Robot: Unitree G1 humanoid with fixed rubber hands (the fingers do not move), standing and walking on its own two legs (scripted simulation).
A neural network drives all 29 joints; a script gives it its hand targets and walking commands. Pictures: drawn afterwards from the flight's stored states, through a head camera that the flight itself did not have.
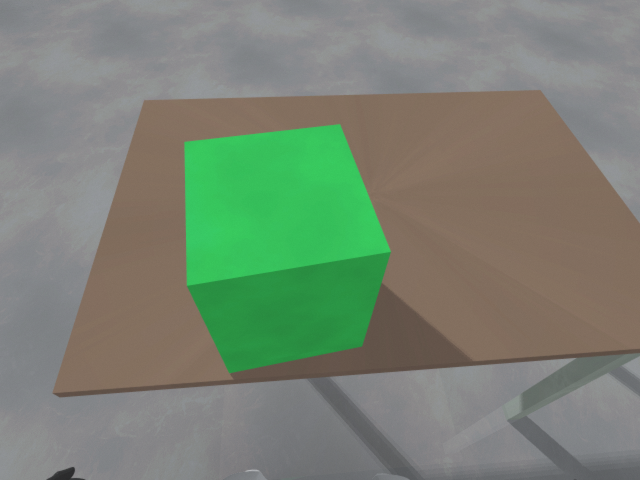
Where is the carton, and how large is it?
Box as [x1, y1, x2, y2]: [184, 124, 390, 372]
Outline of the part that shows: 339,124 184,142 187,286 229,372 361,346 390,251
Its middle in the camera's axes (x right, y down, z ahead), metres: -0.05 +0.02 +0.54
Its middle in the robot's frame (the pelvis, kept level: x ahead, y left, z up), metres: +0.40 +0.05 +0.03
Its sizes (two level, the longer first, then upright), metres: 0.210 0.200 0.250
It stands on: a table, 0.65 m high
